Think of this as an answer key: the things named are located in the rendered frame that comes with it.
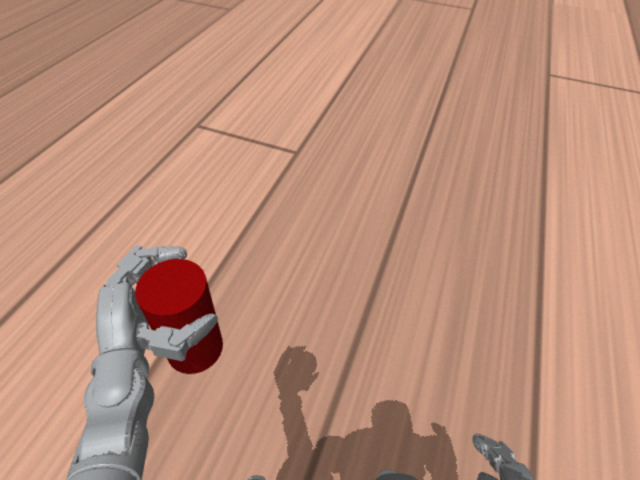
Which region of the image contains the left robot hand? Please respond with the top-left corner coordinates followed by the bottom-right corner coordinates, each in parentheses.
top-left (96, 245), bottom-right (218, 361)

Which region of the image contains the right robot hand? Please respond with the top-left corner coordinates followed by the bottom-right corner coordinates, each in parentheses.
top-left (472, 434), bottom-right (534, 480)

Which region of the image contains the left robot arm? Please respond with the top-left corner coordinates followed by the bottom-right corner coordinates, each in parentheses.
top-left (66, 348), bottom-right (154, 480)

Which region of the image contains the can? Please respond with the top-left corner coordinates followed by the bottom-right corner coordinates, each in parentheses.
top-left (135, 259), bottom-right (223, 374)

